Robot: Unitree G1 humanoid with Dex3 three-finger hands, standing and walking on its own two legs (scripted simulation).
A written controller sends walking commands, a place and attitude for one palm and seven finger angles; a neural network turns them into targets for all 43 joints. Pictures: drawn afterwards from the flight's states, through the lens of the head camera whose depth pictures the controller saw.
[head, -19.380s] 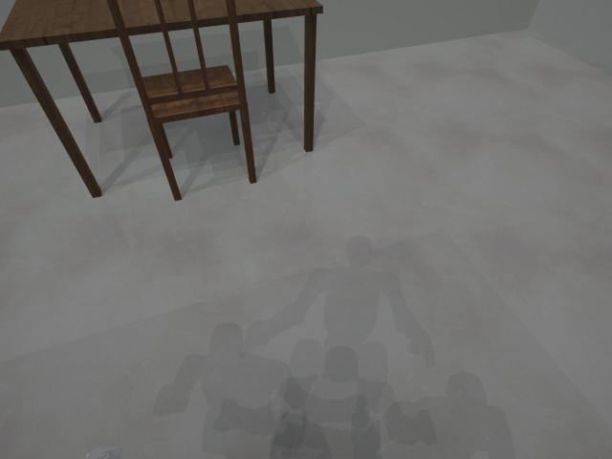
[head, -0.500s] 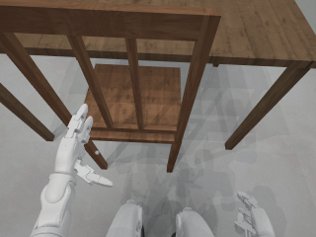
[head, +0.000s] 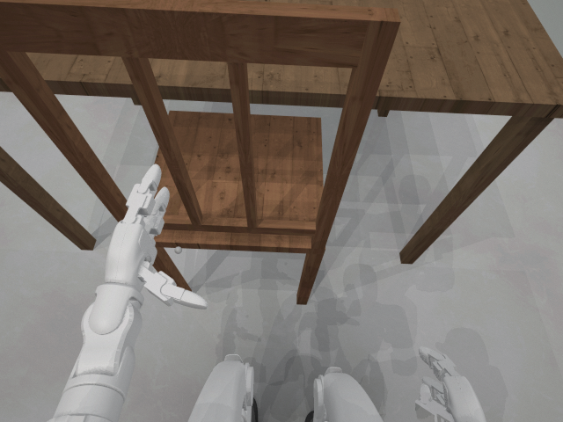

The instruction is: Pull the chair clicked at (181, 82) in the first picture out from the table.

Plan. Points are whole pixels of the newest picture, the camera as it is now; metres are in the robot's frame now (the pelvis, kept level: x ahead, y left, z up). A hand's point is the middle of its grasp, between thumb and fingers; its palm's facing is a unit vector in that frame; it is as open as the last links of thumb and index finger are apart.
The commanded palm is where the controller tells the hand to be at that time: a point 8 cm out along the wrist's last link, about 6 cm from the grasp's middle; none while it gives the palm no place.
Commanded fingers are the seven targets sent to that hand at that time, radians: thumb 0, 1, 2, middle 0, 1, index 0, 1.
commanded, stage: push the fingers through the gap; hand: left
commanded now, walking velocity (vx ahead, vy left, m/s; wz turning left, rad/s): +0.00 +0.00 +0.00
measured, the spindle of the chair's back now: (175, 161) +0.47 +0.17 +0.05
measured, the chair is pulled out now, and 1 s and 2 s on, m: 0.00 0.00 0.00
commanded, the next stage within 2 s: hook a spindle and tug to test in 1.26 s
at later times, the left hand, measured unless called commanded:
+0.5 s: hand (182, 218) +0.39 +0.16 +0.02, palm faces -0.04 -1.00 -0.05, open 17.0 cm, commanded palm +0.37 +0.21 +0.02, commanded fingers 0.00 -0.50 0.30 -0.06 -0.08 -0.06 -0.08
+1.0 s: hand (192, 193) +0.43 +0.15 +0.02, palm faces -0.04 -1.00 -0.05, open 17.0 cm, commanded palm +0.41 +0.20 +0.02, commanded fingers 0.00 -0.50 0.30 -0.06 -0.08 -0.06 -0.08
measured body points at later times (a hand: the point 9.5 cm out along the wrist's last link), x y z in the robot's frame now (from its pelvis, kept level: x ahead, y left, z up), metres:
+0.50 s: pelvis +0.00 +0.00 +0.00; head +0.12 +0.01 +0.43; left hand +0.39 +0.21 +0.03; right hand +0.12 -0.25 -0.11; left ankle +0.05 +0.09 -0.62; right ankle +0.01 -0.11 -0.62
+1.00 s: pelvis +0.00 +0.00 +0.00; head +0.13 +0.01 +0.43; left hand +0.43 +0.20 +0.03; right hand +0.09 -0.26 -0.12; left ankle +0.05 +0.09 -0.62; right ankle +0.01 -0.11 -0.62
